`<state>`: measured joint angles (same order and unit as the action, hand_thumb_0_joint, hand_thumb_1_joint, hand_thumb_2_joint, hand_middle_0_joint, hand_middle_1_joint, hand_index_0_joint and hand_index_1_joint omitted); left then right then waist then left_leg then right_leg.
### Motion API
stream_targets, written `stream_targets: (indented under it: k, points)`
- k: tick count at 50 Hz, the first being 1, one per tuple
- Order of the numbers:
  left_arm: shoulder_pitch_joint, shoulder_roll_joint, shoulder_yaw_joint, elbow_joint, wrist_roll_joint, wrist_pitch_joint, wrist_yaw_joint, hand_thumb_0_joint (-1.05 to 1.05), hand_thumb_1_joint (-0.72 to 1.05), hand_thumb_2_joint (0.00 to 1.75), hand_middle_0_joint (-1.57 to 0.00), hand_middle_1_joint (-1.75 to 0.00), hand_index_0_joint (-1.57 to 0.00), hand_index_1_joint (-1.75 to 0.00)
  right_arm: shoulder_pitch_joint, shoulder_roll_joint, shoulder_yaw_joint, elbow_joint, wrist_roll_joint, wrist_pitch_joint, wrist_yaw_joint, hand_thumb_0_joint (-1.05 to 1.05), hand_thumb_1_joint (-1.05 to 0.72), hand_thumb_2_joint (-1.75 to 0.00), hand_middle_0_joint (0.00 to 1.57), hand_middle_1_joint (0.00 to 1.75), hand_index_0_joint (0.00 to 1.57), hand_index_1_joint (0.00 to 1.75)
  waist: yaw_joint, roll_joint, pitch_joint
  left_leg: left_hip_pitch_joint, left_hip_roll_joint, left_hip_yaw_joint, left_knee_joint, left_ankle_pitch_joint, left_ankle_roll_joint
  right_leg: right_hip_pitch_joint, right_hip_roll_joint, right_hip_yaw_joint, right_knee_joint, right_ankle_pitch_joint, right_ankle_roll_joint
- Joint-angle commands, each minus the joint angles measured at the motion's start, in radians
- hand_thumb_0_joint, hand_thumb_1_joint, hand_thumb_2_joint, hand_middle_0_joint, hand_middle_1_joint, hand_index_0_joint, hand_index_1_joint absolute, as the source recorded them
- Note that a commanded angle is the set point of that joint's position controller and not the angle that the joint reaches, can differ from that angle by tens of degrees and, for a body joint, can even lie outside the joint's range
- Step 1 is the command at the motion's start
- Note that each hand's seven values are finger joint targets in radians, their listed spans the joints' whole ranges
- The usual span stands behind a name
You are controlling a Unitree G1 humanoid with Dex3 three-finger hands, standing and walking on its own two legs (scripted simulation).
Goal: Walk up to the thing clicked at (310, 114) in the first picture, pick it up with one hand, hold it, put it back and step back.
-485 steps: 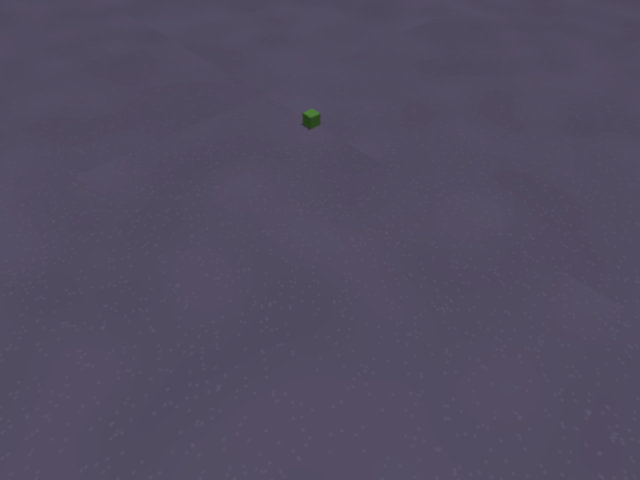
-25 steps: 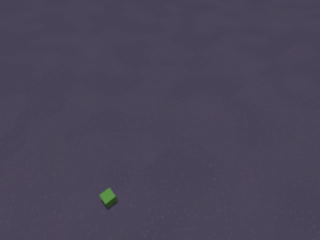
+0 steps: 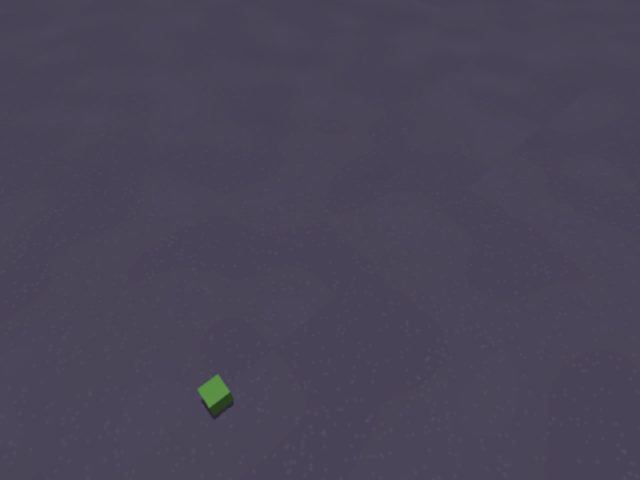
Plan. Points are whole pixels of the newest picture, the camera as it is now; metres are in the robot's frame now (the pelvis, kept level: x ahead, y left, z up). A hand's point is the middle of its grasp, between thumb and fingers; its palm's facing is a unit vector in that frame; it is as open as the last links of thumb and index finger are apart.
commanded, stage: stand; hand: left
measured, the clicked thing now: (215, 394) +0.48 +0.31 -0.75
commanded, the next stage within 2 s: walk up in 0.74 s
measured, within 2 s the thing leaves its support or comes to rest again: neither
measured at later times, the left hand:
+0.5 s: hand out of the picture +0.07 +0.26 -0.16, palm faces -0.02 -0.94 -0.35, open 7.3 cm
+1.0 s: hand out of the picture +0.05 +0.34 -0.16, palm faces +0.04 -0.91 -0.42, open 7.3 cm
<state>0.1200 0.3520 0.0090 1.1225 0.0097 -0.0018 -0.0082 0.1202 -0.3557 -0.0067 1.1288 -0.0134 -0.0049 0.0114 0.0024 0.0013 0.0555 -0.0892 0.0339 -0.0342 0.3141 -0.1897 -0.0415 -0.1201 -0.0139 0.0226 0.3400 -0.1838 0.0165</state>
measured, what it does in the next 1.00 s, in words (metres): lifts its left foot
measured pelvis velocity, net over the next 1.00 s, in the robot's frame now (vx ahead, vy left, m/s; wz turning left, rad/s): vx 0.02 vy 0.06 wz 0.03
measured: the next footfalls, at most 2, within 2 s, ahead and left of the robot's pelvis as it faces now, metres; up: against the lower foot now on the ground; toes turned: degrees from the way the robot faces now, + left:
left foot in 1.02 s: +0.10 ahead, +0.21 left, +0.00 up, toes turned +0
right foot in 1.44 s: +0.10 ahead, -0.03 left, +0.00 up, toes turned +0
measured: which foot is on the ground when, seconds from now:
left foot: down 0.00-0.78, up 0.80-1.00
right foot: down 0.00-1.00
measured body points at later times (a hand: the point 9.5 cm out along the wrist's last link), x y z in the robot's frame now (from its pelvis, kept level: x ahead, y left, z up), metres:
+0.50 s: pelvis +0.00 +0.00 +0.00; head +0.01 +0.00 +0.45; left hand +0.07 +0.31 -0.13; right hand +0.07 -0.30 -0.14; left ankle -0.01 +0.15 -0.75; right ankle +0.00 -0.13 -0.75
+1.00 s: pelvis +0.02 +0.06 -0.01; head +0.04 +0.05 +0.43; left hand +0.05 +0.39 -0.13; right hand +0.09 -0.28 -0.14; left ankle +0.05 +0.20 -0.74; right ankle +0.00 -0.13 -0.75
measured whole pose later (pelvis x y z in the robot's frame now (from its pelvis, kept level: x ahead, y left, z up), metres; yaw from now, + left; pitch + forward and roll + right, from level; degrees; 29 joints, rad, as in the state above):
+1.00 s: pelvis +0.02 +0.06 -0.01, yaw +2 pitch -2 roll -2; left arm 0.24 0.38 0.06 1.02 0.04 -0.03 0.01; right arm 0.22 -0.44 -0.09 1.00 -0.05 0.04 0.06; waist 0.02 0.06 0.08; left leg -0.32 0.07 -0.05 0.66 -0.41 0.01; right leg -0.12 -0.06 0.01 0.44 -0.28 0.05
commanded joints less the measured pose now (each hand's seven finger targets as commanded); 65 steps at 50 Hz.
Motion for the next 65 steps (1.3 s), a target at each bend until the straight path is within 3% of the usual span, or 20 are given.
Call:
stream_targets:
  k: [1, 11, 21, 36, 37, 39, 41, 42, 44, 46, 48, 50, 51, 52, 53, 54, 55, 57, 62, 65]
  points:
    - [-0.038, 0.214, 0.033, -0.064, -0.003, -0.028, 0.016, 0.00, 0.90, 0.90, -0.20, -0.30, -0.20, -0.30, -0.043, -0.213, -0.038, -0.061, 0.004, -0.019, -0.017, 0.00, -0.90, -0.90, 0.20, 0.30, 0.20, 0.30, -0.002, 0.015, -0.067, 0.000, 0.090, -0.055, -0.040, 0.130, 0.052, 0.007, -0.100, 0.073, -0.050, 0.134, -0.037]
    - [-0.034, 0.226, 0.034, -0.059, -0.002, -0.027, 0.016, 0.00, 0.90, 0.90, -0.20, -0.30, -0.20, -0.30, -0.022, -0.206, -0.037, -0.056, 0.003, -0.015, -0.016, 0.00, -0.90, -0.90, 0.20, 0.30, 0.20, 0.30, -0.005, -0.012, -0.046, -0.026, 0.080, -0.055, -0.052, 0.054, 0.055, -0.006, -0.102, 0.081, -0.062, 0.067, -0.038]
    - [-0.032, 0.222, 0.032, -0.065, -0.003, -0.030, 0.017, 0.00, 0.90, 0.90, -0.20, -0.30, -0.20, -0.30, -0.021, -0.204, -0.037, -0.063, 0.005, -0.020, -0.017, 0.00, -0.90, -0.90, 0.20, 0.30, 0.20, 0.30, -0.005, -0.010, -0.076, 0.000, 0.089, -0.057, -0.036, 0.157, 0.052, 0.018, -0.106, 0.073, -0.038, 0.166, -0.039]
    - [-0.031, 0.226, 0.033, -0.060, -0.002, -0.029, 0.018, 0.00, 0.90, 0.90, -0.20, -0.30, -0.20, -0.30, -0.025, -0.201, -0.036, -0.066, 0.007, -0.017, -0.017, 0.00, -0.90, -0.90, 0.20, 0.30, 0.20, 0.30, -0.006, -0.021, -0.058, -0.010, 0.083, -0.056, -0.037, 0.119, 0.053, 0.010, -0.106, 0.074, -0.052, 0.142, -0.037]
    - [0.036, 0.295, 0.079, -0.071, 0.001, -0.044, 0.027, 0.00, 0.90, 0.90, -0.20, -0.30, -0.20, -0.30, 0.002, -0.254, -0.077, -0.101, -0.017, 0.003, 0.001, 0.00, -0.90, -0.90, 0.20, 0.30, 0.20, 0.30, 0.021, 0.029, -0.096, -0.069, 0.013, 0.007, 0.082, -0.046, 0.078, 0.095, -0.107, 0.113, -0.044, -0.068, -0.071]
    - [0.123, 0.342, 0.106, -0.062, 0.017, -0.049, 0.039, 0.00, 0.90, 0.90, -0.20, -0.30, -0.20, -0.30, -0.032, -0.213, -0.076, -0.141, -0.033, 0.024, 0.013, 0.00, -0.90, -0.90, 0.20, 0.30, 0.20, 0.30, 0.068, -0.075, -0.033, -0.304, -0.029, 0.039, 0.330, -0.310, 0.062, 0.145, -0.270, 0.319, -0.144, -0.293, -0.172]
    - [0.099, 0.362, 0.125, -0.109, 0.029, -0.058, 0.048, 0.00, 0.90, 0.90, -0.20, -0.30, -0.20, -0.30, -0.011, -0.224, -0.092, -0.178, -0.045, 0.036, 0.024, 0.00, -0.90, -0.90, 0.20, 0.30, 0.20, 0.30, 0.058, -0.085, 0.047, -0.414, 0.025, -0.064, 0.541, -0.314, 0.063, 0.036, -0.365, 0.412, -0.187, -0.430, -0.249]
    - [0.071, 0.345, 0.125, -0.133, 0.031, -0.059, 0.048, 0.00, 0.90, 0.90, -0.20, -0.30, -0.20, -0.30, 0.009, -0.229, -0.096, -0.184, -0.043, 0.037, 0.032, 0.00, -0.90, -0.90, 0.20, 0.30, 0.20, 0.30, 0.043, -0.090, 0.076, -0.415, 0.047, -0.075, 0.566, -0.295, 0.063, -0.009, -0.364, 0.391, -0.188, -0.401, -0.262]
    - [0.033, 0.321, 0.119, -0.163, 0.032, -0.063, 0.047, 0.00, 0.90, 0.90, -0.20, -0.30, -0.20, -0.30, 0.045, -0.217, -0.101, -0.197, -0.035, 0.036, 0.044, 0.00, -0.90, -0.90, 0.20, 0.30, 0.20, 0.30, 0.012, -0.133, 0.073, -0.391, 0.075, -0.088, 0.528, -0.275, 0.054, -0.021, -0.321, 0.288, -0.167, -0.263, -0.239]
    - [0.041, 0.320, 0.118, -0.186, 0.031, -0.063, 0.041, 0.00, 0.90, 0.90, -0.20, -0.30, -0.20, -0.30, 0.043, -0.209, -0.103, -0.215, -0.034, 0.030, 0.050, 0.00, -0.90, -0.90, 0.20, 0.30, 0.20, 0.30, 0.018, -0.170, 0.054, -0.342, 0.067, -0.053, 0.435, -0.284, 0.043, -0.018, -0.287, 0.210, -0.108, -0.081, -0.230]
    - [-0.006, 0.304, 0.108, -0.217, 0.030, -0.058, 0.034, 0.00, 0.90, 0.90, -0.20, -0.30, -0.20, -0.30, 0.087, -0.198, -0.109, -0.215, -0.031, 0.023, 0.046, 0.00, -0.90, -0.90, 0.20, 0.30, 0.20, 0.30, -0.014, -0.201, 0.019, -0.197, 0.055, -0.027, 0.307, -0.232, 0.046, -0.093, -0.249, 0.133, -0.026, 0.041, -0.194]
    - [-0.052, 0.260, 0.086, -0.236, 0.017, -0.041, 0.024, 0.00, 0.90, 0.90, -0.20, -0.30, -0.20, -0.30, 0.186, -0.196, -0.119, -0.167, -0.025, 0.011, 0.031, 0.00, -0.90, -0.90, 0.20, 0.30, 0.20, 0.30, -0.073, -0.134, -0.035, 0.001, -0.018, 0.066, 0.094, -0.004, 0.032, -0.168, -0.155, 0.016, 0.157, 0.088, -0.124]
    - [-0.020, 0.200, 0.069, -0.241, 0.012, -0.029, 0.020, 0.00, 0.90, 0.90, -0.20, -0.30, -0.20, -0.30, 0.242, -0.237, -0.132, -0.145, -0.029, 0.005, 0.018, 0.00, -0.90, -0.90, 0.20, 0.30, 0.20, 0.30, -0.089, 0.017, -0.054, 0.076, 0.012, 0.006, 0.029, 0.051, 0.039, -0.239, -0.072, -0.042, 0.353, -0.043, -0.080]
    - [0.055, 0.118, 0.046, -0.243, 0.000, -0.018, 0.021, 0.00, 0.90, 0.90, -0.20, -0.30, -0.20, -0.30, 0.231, -0.309, -0.140, -0.160, -0.041, -0.008, 0.007, 0.00, -0.90, -0.90, 0.20, 0.30, 0.20, 0.30, -0.065, 0.262, -0.066, 0.058, 0.223, -0.311, -0.061, 0.094, 0.094, -0.341, 0.067, -0.034, 0.520, -0.393, -0.036]
    - [0.088, 0.193, 0.069, -0.203, -0.008, -0.004, 0.035, 0.00, 0.90, 0.90, -0.20, -0.30, -0.20, -0.30, 0.154, -0.356, -0.139, -0.196, -0.028, -0.015, 0.002, 0.00, -0.90, -0.90, 0.20, 0.30, 0.20, 0.30, -0.035, 0.156, -0.070, -0.101, 0.289, -0.468, -0.120, -0.212, 0.182, -0.248, 0.055, 0.103, 0.537, -0.390, -0.045]
    - [0.097, 0.240, 0.072, -0.184, -0.011, 0.000, 0.035, 0.00, 0.90, 0.90, -0.20, -0.30, -0.20, -0.30, 0.067, -0.369, -0.137, -0.219, -0.016, -0.013, 0.000, 0.00, -0.90, -0.90, 0.20, 0.30, 0.20, 0.30, -0.012, 0.164, -0.006, -0.225, 0.319, -0.483, -0.142, -0.371, 0.240, -0.197, 0.014, 0.103, 0.590, -0.401, -0.052]
    - [0.089, 0.246, 0.069, -0.178, -0.012, -0.001, 0.032, 0.00, 0.90, 0.90, -0.20, -0.30, -0.20, -0.30, 0.024, -0.324, -0.123, -0.235, -0.019, -0.013, -0.002, 0.00, -0.90, -0.90, 0.20, 0.30, 0.20, 0.30, 0.005, 0.126, 0.032, -0.220, 0.278, -0.399, -0.109, -0.282, 0.240, -0.211, -0.006, 0.114, 0.604, -0.372, -0.050]
    - [0.149, 0.219, 0.065, -0.144, -0.018, -0.002, 0.028, 0.00, 0.90, 0.90, -0.20, -0.30, -0.20, -0.30, 0.003, -0.260, -0.103, -0.245, -0.021, -0.030, -0.011, 0.00, -0.90, -0.90, 0.20, 0.30, 0.20, 0.30, 0.027, 0.160, -0.017, -0.053, 0.212, -0.233, -0.022, 0.004, 0.189, -0.273, -0.009, 0.129, 0.547, -0.323, -0.056]
    - [0.087, 0.217, 0.063, -0.153, -0.005, 0.009, 0.026, 0.00, 0.90, 0.90, -0.20, -0.30, -0.20, -0.30, 0.077, -0.274, -0.102, -0.221, -0.004, -0.045, -0.031, 0.00, -0.90, -0.90, 0.20, 0.30, 0.20, 0.30, -0.008, 0.132, -0.054, 0.034, 0.258, -0.189, 0.063, 0.452, 0.217, -0.199, -0.017, 0.055, 0.372, -0.270, -0.029]
    - [0.050, 0.223, 0.070, -0.172, 0.009, 0.024, 0.022, 0.00, 0.90, 0.90, -0.20, -0.30, -0.20, -0.30, 0.096, -0.278, -0.106, -0.224, 0.008, -0.040, -0.047, 0.00, -0.90, -0.90, 0.20, 0.30, 0.20, 0.30, -0.028, 0.118, -0.047, 0.024, 0.251, -0.163, 0.103, 0.594, 0.216, -0.191, -0.007, 0.017, 0.369, -0.227, -0.043]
